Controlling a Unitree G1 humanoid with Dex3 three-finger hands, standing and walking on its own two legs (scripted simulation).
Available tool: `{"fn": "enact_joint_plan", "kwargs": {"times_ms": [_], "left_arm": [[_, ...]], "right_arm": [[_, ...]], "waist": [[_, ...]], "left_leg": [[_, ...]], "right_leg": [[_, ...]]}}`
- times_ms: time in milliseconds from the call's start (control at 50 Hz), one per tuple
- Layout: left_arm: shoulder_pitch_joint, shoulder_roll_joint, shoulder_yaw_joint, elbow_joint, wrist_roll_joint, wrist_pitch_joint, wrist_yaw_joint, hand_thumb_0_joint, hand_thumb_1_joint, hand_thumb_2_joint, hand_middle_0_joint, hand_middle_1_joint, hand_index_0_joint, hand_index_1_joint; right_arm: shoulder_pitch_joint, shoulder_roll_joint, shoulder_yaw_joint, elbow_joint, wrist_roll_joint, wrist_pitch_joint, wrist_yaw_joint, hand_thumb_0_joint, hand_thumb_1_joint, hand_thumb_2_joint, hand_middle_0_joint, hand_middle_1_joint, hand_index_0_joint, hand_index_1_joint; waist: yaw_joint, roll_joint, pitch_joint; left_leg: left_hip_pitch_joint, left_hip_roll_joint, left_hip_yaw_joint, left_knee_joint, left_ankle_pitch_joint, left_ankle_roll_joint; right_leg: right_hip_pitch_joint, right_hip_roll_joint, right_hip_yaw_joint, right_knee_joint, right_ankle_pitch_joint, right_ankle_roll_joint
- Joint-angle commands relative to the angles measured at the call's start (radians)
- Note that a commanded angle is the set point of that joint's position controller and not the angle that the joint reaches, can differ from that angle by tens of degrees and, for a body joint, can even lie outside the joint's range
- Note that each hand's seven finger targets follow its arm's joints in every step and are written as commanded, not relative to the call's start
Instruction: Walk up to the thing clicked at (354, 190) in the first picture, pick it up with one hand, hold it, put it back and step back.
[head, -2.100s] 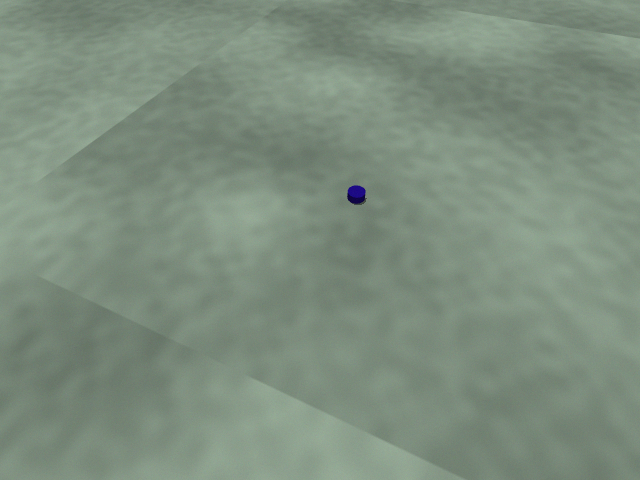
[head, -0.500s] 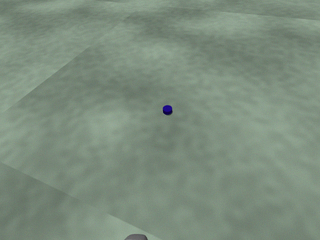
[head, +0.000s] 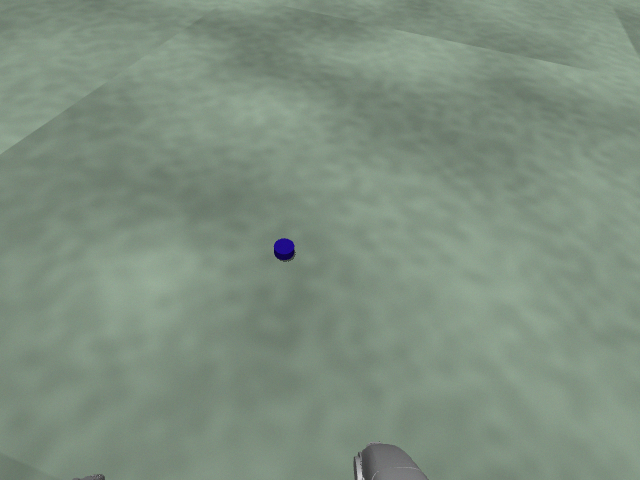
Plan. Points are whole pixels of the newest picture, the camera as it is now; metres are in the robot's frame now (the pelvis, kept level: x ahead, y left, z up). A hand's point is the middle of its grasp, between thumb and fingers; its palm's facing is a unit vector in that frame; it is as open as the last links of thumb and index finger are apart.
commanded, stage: walk up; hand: left
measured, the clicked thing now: (284, 249) +1.03 +0.08 -0.75
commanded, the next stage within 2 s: none
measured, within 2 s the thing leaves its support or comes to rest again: neither
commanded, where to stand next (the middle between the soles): +0.64 -0.17 m, yaw +3 degrees
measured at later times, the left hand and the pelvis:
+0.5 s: hand (211, 398) +0.25 +0.16 -0.13, palm faces -0.01 -0.93 -0.37, open 7.4 cm; pelvis +0.21 -0.11 +0.00, yaw -1 degrees
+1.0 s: hand (245, 279) +0.47 +0.13 -0.14, palm faces -0.06 -0.94 -0.34, open 7.4 cm; pelvis +0.40 -0.15 +0.00, yaw +0 degrees
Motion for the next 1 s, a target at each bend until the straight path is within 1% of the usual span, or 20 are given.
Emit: {"fn": "enact_joint_plan", "kwargs": {"times_ms": [0,80,160,180,200,220,260,300,340,440,540,600,620,640,660,680,740,780,860,980], "left_arm": [[-0.048,0.133,0.045,-0.097,0.001,-0.023,-0.022,0.0,0.9,0.9,-0.2,-0.3,-0.2,-0.3],[-0.079,0.137,0.057,-0.089,-0.001,-0.022,-0.034,0.0,0.9,0.9,-0.2,-0.3,-0.2,-0.3],[0.09,0.198,0.095,-0.021,0.006,-0.034,-0.018,0.0,0.9,0.9,-0.2,-0.3,-0.2,-0.3],[0.21,0.258,0.122,0.003,0.013,-0.044,-0.002,0.0,0.9,0.9,-0.2,-0.3,-0.2,-0.3],[0.216,0.315,0.128,-0.025,0.014,-0.052,0.014,0.0,0.9,0.9,-0.2,-0.3,-0.2,-0.3],[0.181,0.336,0.121,-0.033,-0.006,-0.049,0.018,0.0,0.9,0.9,-0.2,-0.3,-0.2,-0.3],[0.09,0.285,0.102,-0.065,-0.022,-0.046,0.03,0.0,0.9,0.9,-0.2,-0.3,-0.2,-0.3],[0.024,0.22,0.08,-0.081,-0.017,-0.057,0.039,0.0,0.9,0.9,-0.2,-0.3,-0.2,-0.3],[0.034,0.19,0.07,-0.079,-0.014,-0.067,0.039,0.0,0.9,0.9,-0.2,-0.3,-0.2,-0.3],[0.062,0.198,0.066,-0.113,0.002,-0.075,0.04,0.0,0.9,0.9,-0.2,-0.3,-0.2,-0.3],[0.108,0.196,0.062,-0.124,0.005,-0.061,0.036,0.0,0.9,0.9,-0.2,-0.3,-0.2,-0.3],[0.07,0.195,0.053,-0.141,-0.001,-0.051,0.036,0.0,0.9,0.9,-0.2,-0.3,-0.2,-0.3],[0.1,0.151,0.035,-0.148,-0.008,-0.048,0.038,0.0,0.9,0.9,-0.2,-0.3,-0.2,-0.3],[0.162,0.08,0.016,-0.153,-0.016,-0.045,0.039,0.0,0.9,0.9,-0.2,-0.3,-0.2,-0.3],[0.178,0.112,0.029,-0.146,-0.015,-0.034,0.042,0.0,0.9,0.9,-0.2,-0.3,-0.2,-0.3],[0.15,0.211,0.047,-0.128,0.001,-0.022,0.053,0.0,0.9,0.9,-0.2,-0.3,-0.2,-0.3],[0.112,0.186,0.05,-0.096,-0.002,-0.022,0.042,0.0,0.9,0.9,-0.2,-0.3,-0.2,-0.3],[0.15,0.16,0.046,-0.082,-0.005,-0.017,0.03,0.0,0.9,0.9,-0.2,-0.3,-0.2,-0.3],[0.102,0.135,0.045,-0.092,-0.002,-0.013,0.005,0.0,0.9,0.9,-0.2,-0.3,-0.2,-0.3],[0.03,0.143,0.061,-0.08,0.001,-0.031,-0.01,0.0,0.9,0.9,-0.2,-0.3,-0.2,-0.3]], "right_arm": [[-0.013,-0.316,-0.095,-0.085,0.003,-0.032,-0.018,0.0,-0.9,-0.9,0.2,0.3,0.2,0.3],[-0.049,-0.339,-0.098,-0.09,0.007,-0.024,-0.019,0.0,-0.9,-0.9,0.2,0.3,0.2,0.3],[-0.03,-0.282,-0.078,-0.088,-0.001,-0.007,-0.026,0.0,-0.9,-0.9,0.2,0.3,0.2,0.3],[0.04,-0.218,-0.056,-0.084,0.0,-0.004,-0.027,0.0,-0.9,-0.9,0.2,0.3,0.2,0.3],[0.086,-0.158,-0.028,-0.101,0.01,-0.002,-0.025,0.0,-0.9,-0.9,0.2,0.3,0.2,0.3],[0.039,-0.26,-0.057,-0.094,0.013,0.008,-0.038,0.0,-0.9,-0.9,0.2,0.3,0.2,0.3],[-0.035,-0.286,-0.065,-0.058,0.023,0.011,-0.041,0.0,-0.9,-0.9,0.2,0.3,0.2,0.3],[0.042,-0.24,-0.052,-0.022,0.034,0.018,-0.028,0.0,-0.9,-0.9,0.2,0.3,0.2,0.3],[0.059,-0.219,-0.051,-0.016,0.021,0.029,-0.019,0.0,-0.9,-0.9,0.2,0.3,0.2,0.3],[-0.054,-0.205,-0.057,-0.059,0.003,0.038,0.001,0.0,-0.9,-0.9,0.2,0.3,0.2,0.3],[-0.147,-0.186,-0.054,-0.095,-0.002,0.013,0.006,0.0,-0.9,-0.9,0.2,0.3,0.2,0.3],[0.003,-0.201,-0.07,-0.05,-0.005,-0.001,-0.006,0.0,-0.9,-0.9,0.2,0.3,0.2,0.3],[0.102,-0.248,-0.089,-0.03,-0.015,-0.008,-0.017,0.0,-0.9,-0.9,0.2,0.3,0.2,0.3],[0.152,-0.323,-0.11,-0.038,-0.035,-0.011,-0.028,0.0,-0.9,-0.9,0.2,0.3,0.2,0.3],[0.151,-0.367,-0.118,-0.067,-0.023,-0.008,-0.039,0.0,-0.9,-0.9,0.2,0.3,0.2,0.3],[0.115,-0.376,-0.124,-0.068,0.011,-0.004,-0.038,0.0,-0.9,-0.9,0.2,0.3,0.2,0.3],[0.015,-0.284,-0.083,-0.096,0.016,-0.007,-0.039,0.0,-0.9,-0.9,0.2,0.3,0.2,0.3],[-0.003,-0.273,-0.074,-0.091,0.02,-0.017,-0.033,0.0,-0.9,-0.9,0.2,0.3,0.2,0.3],[-0.028,-0.296,-0.082,-0.113,0.007,-0.02,-0.024,0.0,-0.9,-0.9,0.2,0.3,0.2,0.3],[-0.065,-0.329,-0.091,-0.118,0.001,-0.003,-0.009,0.0,-0.9,-0.9,0.2,0.3,0.2,0.3]], "waist": [[0.004,0.267,0.039],[0.026,0.276,-0.003],[0.125,0.057,-0.13],[0.174,-0.152,-0.184],[0.15,-0.32,-0.165],[0.151,-0.252,-0.141],[0.111,-0.081,-0.031],[0.041,-0.088,-0.027],[0.031,-0.081,-0.031],[0.061,-0.038,0.013],[0.091,-0.004,-0.021],[-0.004,0.077,-0.092],[-0.049,0.203,-0.162],[-0.055,0.368,-0.221],[-0.051,0.325,-0.206],[-0.05,0.229,-0.166],[-0.001,0.144,0.003],[0.024,0.191,0.01],[0.018,0.275,0.027],[0.025,0.289,0.007]], "left_leg": [[-0.032,0.213,-0.128,-0.231,0.176,0.221],[-0.111,0.208,-0.114,-0.21,0.042,0.174],[-0.149,0.139,-0.029,0.203,0.239,0.12],[-0.266,0.063,0.008,0.507,0.153,0.088],[-0.473,-0.057,-0.037,0.702,-0.223,0.053],[-0.543,-0.054,-0.073,0.784,-0.237,0.042],[-0.474,0.017,-0.191,0.789,-0.129,0.045],[-0.396,0.03,-0.155,0.68,-0.059,0.049],[-0.335,0.017,-0.139,0.614,-0.016,0.035],[-0.38,0.023,-0.116,0.366,0.023,-0.006],[-0.266,0.009,-0.037,0.129,0.082,0.016],[0.044,-0.048,0.009,0.005,0.14,0.048],[0.203,-0.02,-0.059,-0.05,0.09,0.088],[0.367,0.19,-0.383,-0.085,-0.022,0.158],[0.396,0.382,-0.749,-0.194,-0.138,0.251],[0.309,0.43,-0.783,-0.212,-0.204,0.315],[0.039,0.275,-0.43,-0.234,0.036,0.216],[-0.04,0.218,-0.273,-0.222,0.147,0.198],[-0.089,0.194,-0.179,-0.246,0.042,0.227],[-0.178,0.184,-0.177,-0.212,-0.202,0.199]], "right_leg": [[-0.04,-0.063,-0.037,-0.188,0.099,0.018],[0.153,-0.046,-0.078,-0.324,0.203,-0.009],[0.476,0.027,-0.122,-0.416,0.123,-0.031],[0.609,-0.039,0.005,-0.501,-0.068,-0.049],[0.666,-0.248,0.385,-0.636,-0.139,-0.102],[0.622,-0.353,0.603,-0.747,-0.12,-0.19],[0.402,-0.306,0.455,-0.748,0.045,-0.188],[0.36,-0.192,0.201,-0.677,0.297,-0.14],[0.31,-0.148,0.095,-0.67,0.409,-0.147],[0.307,-0.179,0.064,-0.74,0.194,-0.196],[0.363,-0.193,0.034,-0.63,0.369,-0.184],[0.253,-0.147,-0.025,-0.422,0.385,-0.153],[0.185,-0.072,-0.084,-0.193,0.385,-0.115],[-0.029,0.024,-0.113,0.032,0.105,-0.06],[-0.202,0.107,-0.074,0.145,-0.209,-0.034],[-0.196,0.029,0.016,0.213,-0.228,-0.046],[-0.105,-0.017,0.078,0.166,-0.075,-0.028],[-0.042,-0.03,0.028,0.095,-0.02,-0.015],[-0.008,-0.059,-0.036,-0.114,0.054,0.022],[0.168,-0.037,-0.083,-0.343,0.133,0.005]]}}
